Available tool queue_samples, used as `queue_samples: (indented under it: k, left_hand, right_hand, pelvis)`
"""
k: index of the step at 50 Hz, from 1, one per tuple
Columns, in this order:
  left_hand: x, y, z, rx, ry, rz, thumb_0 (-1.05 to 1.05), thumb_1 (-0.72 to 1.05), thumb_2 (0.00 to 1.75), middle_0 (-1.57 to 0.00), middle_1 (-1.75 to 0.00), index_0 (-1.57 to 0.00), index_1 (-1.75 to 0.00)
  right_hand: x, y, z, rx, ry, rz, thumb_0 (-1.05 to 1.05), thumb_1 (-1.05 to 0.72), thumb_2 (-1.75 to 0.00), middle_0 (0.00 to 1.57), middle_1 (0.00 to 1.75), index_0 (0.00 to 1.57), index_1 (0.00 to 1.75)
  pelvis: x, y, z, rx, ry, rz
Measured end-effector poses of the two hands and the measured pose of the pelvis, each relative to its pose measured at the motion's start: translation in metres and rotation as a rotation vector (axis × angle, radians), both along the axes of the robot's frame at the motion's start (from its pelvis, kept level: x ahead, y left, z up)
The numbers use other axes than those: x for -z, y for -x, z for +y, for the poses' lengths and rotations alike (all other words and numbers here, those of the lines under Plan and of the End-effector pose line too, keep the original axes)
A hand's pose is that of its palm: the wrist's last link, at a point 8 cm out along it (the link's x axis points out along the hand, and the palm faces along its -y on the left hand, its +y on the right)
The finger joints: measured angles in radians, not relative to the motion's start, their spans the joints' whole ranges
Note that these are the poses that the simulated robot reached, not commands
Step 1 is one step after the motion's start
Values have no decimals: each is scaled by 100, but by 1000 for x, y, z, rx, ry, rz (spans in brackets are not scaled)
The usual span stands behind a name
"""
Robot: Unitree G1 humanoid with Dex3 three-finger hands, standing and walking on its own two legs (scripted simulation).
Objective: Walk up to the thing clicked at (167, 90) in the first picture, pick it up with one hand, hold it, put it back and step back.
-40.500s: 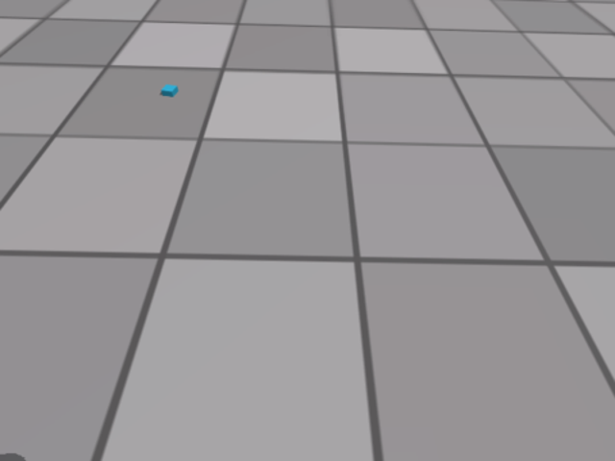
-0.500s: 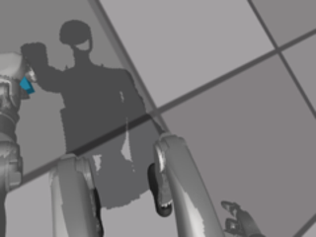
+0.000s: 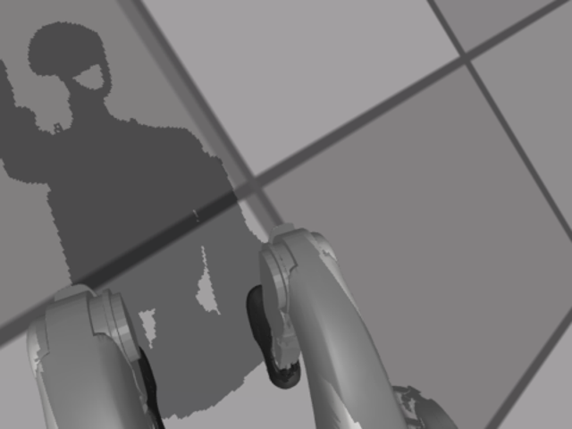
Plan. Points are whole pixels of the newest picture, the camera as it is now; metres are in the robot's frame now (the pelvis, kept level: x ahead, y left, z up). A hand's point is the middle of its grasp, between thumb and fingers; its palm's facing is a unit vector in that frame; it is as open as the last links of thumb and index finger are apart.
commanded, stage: crouch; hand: left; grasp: from above
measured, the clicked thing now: out of the picture +0.55 +0.29 -0.19
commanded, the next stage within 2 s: lower in 0.46 s
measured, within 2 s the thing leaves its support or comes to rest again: neither
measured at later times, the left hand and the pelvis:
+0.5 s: hand out of the picture +0.55 +0.27 -0.18, palm faces -0.44 -0.07 -0.89, open 6.4 cm; pelvis +0.00 +0.00 -0.02, yaw -2 degrees
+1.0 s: hand out of the picture +0.55 +0.27 -0.22, palm faces -0.45 -0.08 -0.89, open 6.2 cm; pelvis +0.00 +0.00 -0.03, yaw -4 degrees
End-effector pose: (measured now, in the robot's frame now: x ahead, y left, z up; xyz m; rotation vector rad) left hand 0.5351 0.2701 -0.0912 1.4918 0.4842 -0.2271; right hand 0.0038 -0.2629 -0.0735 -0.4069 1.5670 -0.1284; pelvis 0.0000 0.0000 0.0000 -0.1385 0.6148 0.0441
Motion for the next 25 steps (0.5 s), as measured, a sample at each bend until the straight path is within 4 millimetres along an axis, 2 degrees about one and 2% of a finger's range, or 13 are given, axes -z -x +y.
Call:
queue_samples:
  k: [13,25]
  left_hand:
    - [18,-12,2,-9,-13,-10,-9,35,10,-64,-28,-111,-32]
    - [29,-17,5,-12,-14,7,-9,35,10,-64,-27,-113,-33]
  right_hand:
    - [16,3,8,-15,-9,5,0,-91,-89,20,30,20,30]
    - [17,-3,7,-43,-5,14,0,-91,-89,20,30,20,30]
  pelvis:
    - [18,0,2,10,15,-11]
    - [23,-2,2,14,27,-15]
